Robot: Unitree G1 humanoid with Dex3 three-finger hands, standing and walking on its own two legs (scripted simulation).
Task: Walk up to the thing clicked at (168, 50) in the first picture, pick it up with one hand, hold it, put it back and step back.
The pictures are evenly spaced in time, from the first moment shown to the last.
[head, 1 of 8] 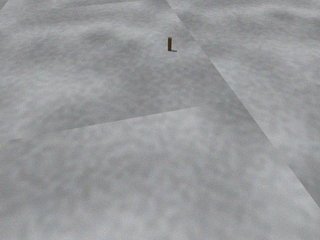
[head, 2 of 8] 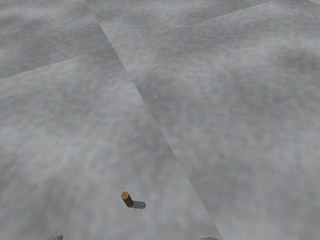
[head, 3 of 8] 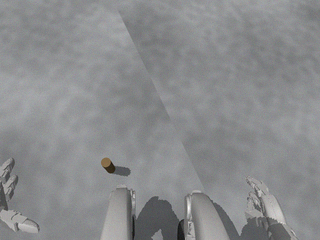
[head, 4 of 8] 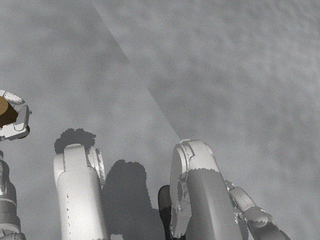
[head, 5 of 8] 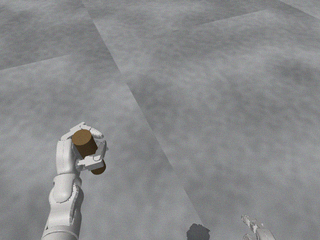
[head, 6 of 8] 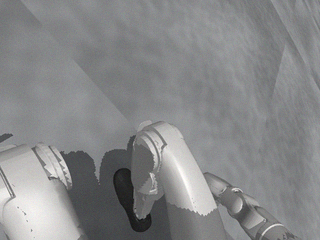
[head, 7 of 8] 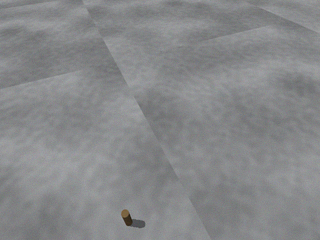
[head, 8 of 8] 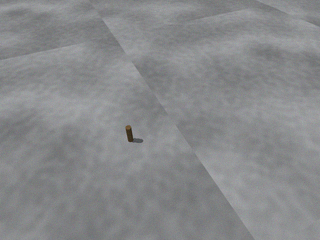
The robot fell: no
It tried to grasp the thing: yes
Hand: left
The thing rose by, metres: 0.70
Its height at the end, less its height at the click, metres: +0.00
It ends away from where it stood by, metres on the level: 0.02
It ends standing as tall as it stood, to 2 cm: yes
